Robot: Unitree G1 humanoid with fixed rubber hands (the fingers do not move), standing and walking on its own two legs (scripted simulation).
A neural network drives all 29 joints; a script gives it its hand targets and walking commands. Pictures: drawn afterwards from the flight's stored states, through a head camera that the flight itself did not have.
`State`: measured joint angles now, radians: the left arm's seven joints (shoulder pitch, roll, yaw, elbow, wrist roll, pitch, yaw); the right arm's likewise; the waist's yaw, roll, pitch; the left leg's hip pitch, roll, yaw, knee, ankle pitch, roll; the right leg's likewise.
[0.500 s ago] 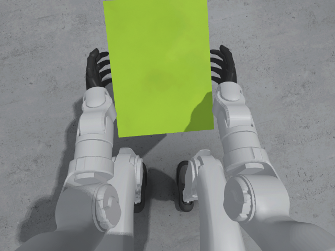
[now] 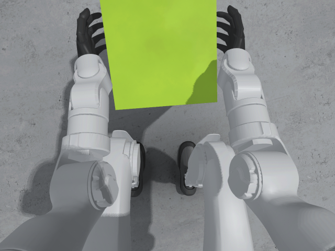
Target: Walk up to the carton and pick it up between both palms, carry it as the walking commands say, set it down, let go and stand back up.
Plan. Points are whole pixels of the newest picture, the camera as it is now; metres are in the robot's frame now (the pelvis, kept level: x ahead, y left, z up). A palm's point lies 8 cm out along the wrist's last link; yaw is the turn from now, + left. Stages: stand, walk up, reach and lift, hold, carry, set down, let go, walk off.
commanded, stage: set down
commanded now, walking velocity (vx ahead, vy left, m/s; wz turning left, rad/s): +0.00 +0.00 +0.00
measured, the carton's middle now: (160, 41) +0.54 +0.03 -0.23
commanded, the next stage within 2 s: none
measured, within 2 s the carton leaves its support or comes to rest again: rests again in 1.96 s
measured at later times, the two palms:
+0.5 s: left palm (94, 35) +0.54 +0.18 -0.19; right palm (218, 48) +0.53 -0.11 -0.22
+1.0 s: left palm (83, 41) +0.53 +0.21 -0.22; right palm (206, 41) +0.55 -0.08 -0.23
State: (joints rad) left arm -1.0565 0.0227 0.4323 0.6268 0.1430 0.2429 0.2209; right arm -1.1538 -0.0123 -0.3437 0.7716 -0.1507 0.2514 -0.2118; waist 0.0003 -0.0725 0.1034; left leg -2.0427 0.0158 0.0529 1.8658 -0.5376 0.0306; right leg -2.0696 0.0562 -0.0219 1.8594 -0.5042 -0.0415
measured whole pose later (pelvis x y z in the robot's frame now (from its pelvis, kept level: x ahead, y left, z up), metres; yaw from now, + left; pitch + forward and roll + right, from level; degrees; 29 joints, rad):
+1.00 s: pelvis +0.00 +0.01 -0.07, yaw +1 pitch +37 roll +0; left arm -1.40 0.17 0.47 0.83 0.13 0.21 0.19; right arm -1.44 -0.19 -0.24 0.95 -0.02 0.21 -0.10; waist 0.04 -0.03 0.36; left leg -2.19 -0.03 0.05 2.10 -0.56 0.03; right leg -2.19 0.03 -0.02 2.10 -0.55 -0.03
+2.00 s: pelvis +0.00 +0.02 -0.07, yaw +2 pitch +39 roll -1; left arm -1.41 0.17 0.49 0.83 0.15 0.23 0.15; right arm -1.45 -0.19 -0.31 0.96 -0.10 0.16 -0.03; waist 0.04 0.02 0.33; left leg -2.24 -0.05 0.05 2.12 -0.58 0.03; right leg -2.22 0.02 -0.02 2.12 -0.58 -0.01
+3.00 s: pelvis -0.01 +0.01 -0.08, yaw +2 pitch +30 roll +0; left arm -1.32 0.34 0.21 0.79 -0.24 0.18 0.15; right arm -1.39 -0.41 -0.15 0.85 0.19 0.19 -0.13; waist 0.04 0.00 0.52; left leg -2.10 -0.05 0.05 2.16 -0.58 0.03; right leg -2.10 0.02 -0.02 2.16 -0.59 -0.01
